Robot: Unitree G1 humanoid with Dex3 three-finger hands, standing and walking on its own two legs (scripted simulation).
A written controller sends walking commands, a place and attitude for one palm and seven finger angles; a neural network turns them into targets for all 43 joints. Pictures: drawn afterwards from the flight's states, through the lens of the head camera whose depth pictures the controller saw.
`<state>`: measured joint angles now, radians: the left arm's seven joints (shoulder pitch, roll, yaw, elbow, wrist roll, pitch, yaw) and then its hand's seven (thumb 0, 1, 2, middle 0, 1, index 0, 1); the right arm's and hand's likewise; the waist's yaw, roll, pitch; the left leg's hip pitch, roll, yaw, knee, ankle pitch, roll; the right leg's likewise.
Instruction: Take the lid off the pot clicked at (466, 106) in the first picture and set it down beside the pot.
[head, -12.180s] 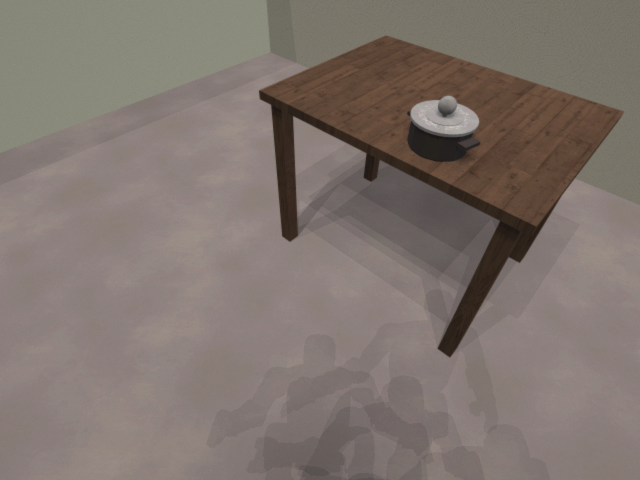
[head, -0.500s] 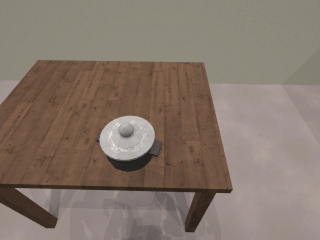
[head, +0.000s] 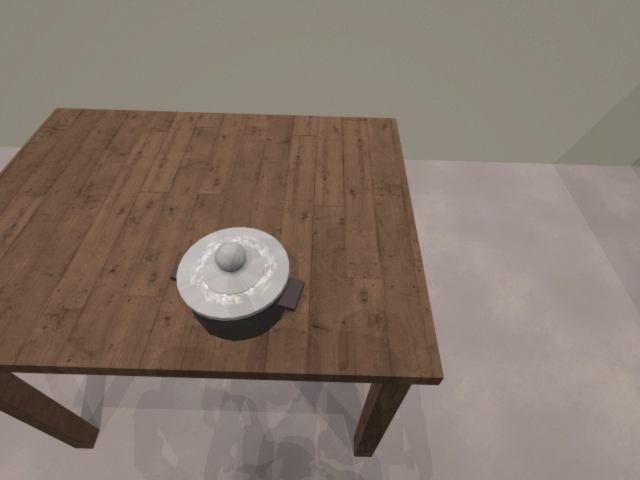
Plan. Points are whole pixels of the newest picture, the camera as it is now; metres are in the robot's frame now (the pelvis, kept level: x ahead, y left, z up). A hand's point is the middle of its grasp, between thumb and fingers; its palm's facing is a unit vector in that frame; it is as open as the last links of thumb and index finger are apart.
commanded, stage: look again from close up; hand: left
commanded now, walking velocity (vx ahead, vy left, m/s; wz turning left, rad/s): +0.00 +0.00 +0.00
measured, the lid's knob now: (230, 256) +0.41 +0.16 +0.02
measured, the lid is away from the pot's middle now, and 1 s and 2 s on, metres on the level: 0.00 0.00 0.00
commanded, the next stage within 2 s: lift the closed hand beside the body in 0.30 s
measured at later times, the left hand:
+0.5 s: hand out of the picture +0.05 +0.19 -0.13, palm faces +0.15 -0.95 -0.28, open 7.1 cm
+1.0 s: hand out of the picture +0.07 +0.22 -0.05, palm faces +0.27 -0.92 -0.28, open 3.1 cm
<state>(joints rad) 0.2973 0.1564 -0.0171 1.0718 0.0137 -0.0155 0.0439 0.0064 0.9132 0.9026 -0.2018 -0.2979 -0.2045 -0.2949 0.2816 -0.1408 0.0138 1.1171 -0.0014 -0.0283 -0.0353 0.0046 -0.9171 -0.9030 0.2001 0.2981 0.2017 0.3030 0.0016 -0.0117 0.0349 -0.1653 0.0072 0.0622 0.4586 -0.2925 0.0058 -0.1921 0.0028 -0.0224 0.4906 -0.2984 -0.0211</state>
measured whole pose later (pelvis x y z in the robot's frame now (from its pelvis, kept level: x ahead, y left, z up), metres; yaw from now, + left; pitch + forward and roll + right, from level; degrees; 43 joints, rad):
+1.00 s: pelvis -0.04 +0.00 -0.01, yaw +5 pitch -1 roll -1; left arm 0.54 0.23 0.04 0.10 -0.01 0.00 0.08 0.01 0.90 0.90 -1.12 -1.30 -1.12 -1.30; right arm 0.13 -0.21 0.05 0.55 0.02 -0.12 -0.09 0.01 -0.91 -0.90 0.20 0.30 0.20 0.30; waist 0.06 0.01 -0.01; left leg -0.26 -0.01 -0.02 0.56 -0.28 0.02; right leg -0.23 -0.02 -0.11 0.53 -0.28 -0.01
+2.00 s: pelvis -0.02 +0.01 +0.00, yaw +3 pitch -5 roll -1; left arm 0.57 0.31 0.20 -0.40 -0.02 -0.05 0.08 0.01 0.89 0.90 -1.30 -1.50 -1.30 -1.49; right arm 0.16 -0.22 0.04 0.58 0.00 -0.19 -0.06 0.01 -0.90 -0.90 0.20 0.30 0.24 0.33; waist 0.07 0.04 0.04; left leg -0.12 0.00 0.01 0.48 -0.28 0.02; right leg -0.09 0.00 -0.07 0.43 -0.26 -0.01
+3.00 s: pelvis -0.06 +0.02 +0.01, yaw +3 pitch -3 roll +0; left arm -0.03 0.59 -0.06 -0.06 0.83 0.06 -0.25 0.00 -0.25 1.40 -0.86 -0.14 -0.86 -0.13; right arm 0.02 -0.27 0.03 0.52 0.04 0.07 -0.02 0.01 -0.90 -0.90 0.20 0.30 0.19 0.30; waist 0.06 0.08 0.03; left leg -0.16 -0.03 0.03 0.38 -0.16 0.05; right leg -0.15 -0.03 -0.05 0.37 -0.16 0.01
